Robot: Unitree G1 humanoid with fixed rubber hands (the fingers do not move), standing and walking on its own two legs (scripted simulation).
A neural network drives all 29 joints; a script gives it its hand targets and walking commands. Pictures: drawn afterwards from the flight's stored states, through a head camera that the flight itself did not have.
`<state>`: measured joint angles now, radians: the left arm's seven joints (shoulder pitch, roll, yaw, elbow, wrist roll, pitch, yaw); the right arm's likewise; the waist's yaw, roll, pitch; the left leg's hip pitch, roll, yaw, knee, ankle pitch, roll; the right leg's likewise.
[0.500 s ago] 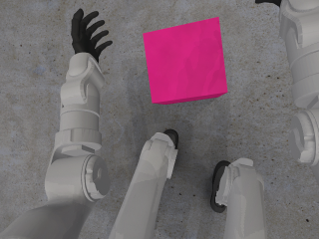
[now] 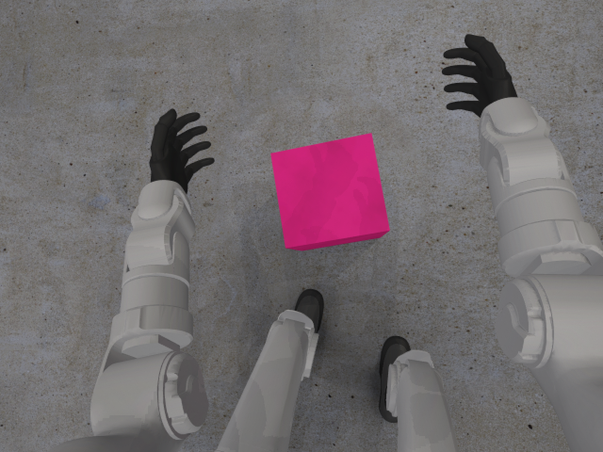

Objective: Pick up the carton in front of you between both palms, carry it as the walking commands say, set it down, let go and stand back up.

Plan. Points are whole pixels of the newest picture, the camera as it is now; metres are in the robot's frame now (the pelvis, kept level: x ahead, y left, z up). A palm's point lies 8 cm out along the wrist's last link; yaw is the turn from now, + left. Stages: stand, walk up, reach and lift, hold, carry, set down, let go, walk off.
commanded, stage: let go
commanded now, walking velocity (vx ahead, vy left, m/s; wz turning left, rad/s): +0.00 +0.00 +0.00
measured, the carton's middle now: (331, 200) +0.47 +0.12 -0.52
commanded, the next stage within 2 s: stand in 1.34 s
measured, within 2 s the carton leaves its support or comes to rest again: neither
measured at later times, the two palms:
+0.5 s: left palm (81, 300) +0.25 +0.27 +0.03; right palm (585, 270) +0.38 -0.14 +0.01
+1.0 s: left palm (109, 323) +0.25 +0.22 +0.06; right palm out of the picture +0.27 -0.25 +0.06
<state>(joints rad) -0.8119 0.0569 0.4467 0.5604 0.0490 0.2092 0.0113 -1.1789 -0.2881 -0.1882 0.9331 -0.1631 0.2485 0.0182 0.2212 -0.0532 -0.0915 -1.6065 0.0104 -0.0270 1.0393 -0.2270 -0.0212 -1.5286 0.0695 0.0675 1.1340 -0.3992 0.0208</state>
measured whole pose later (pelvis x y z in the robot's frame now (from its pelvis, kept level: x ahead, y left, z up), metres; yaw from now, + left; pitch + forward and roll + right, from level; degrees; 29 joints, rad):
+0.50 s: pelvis +0.06 +0.03 +0.10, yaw +2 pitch +17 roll -1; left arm 0.04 0.20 0.02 0.37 -0.03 0.06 -0.10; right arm -0.21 -0.12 -0.16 0.59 -0.09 0.05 -0.10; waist 0.15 0.03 0.00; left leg -0.74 -0.03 -0.02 0.68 -0.24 0.02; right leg -0.62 0.01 0.08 0.69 -0.37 0.03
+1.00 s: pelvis +0.10 -0.02 +0.13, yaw +3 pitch +1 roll +1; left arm 0.23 0.22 0.04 0.43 0.01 0.10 -0.06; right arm 0.25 -0.22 -0.03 0.46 0.01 0.05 0.03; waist 0.00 -0.03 0.03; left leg -0.22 -0.01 -0.06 0.41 -0.20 -0.03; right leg -0.11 0.03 0.05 0.43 -0.33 -0.03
